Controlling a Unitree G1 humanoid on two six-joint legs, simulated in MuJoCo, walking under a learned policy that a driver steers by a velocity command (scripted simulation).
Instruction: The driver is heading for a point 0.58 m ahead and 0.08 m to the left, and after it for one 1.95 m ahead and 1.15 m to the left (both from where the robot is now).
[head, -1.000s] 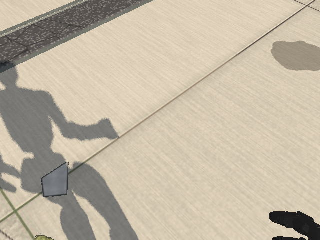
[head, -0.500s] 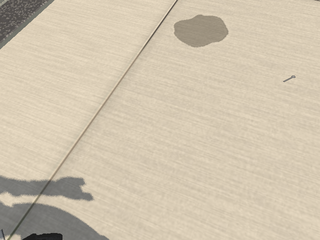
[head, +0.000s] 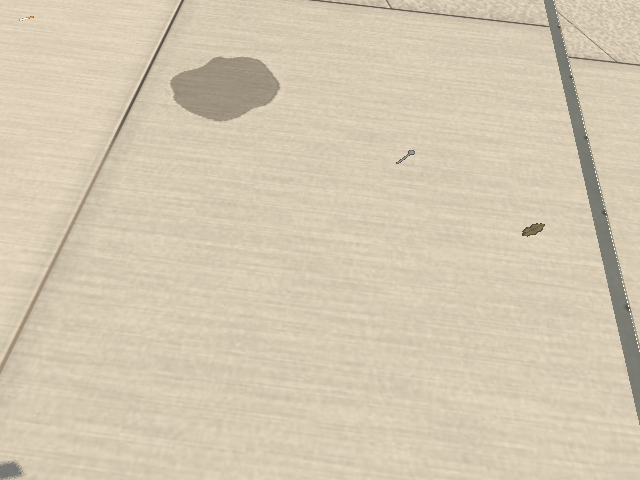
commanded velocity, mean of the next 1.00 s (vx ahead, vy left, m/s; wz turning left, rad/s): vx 0.31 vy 0.00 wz -0.10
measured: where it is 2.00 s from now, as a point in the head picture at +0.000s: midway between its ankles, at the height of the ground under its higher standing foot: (332, 397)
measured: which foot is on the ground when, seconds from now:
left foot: down 0.00-0.16, up 0.18-0.58, down 0.60-1.00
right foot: up 0.00-0.14, down 0.16-0.60, up 0.62-1.00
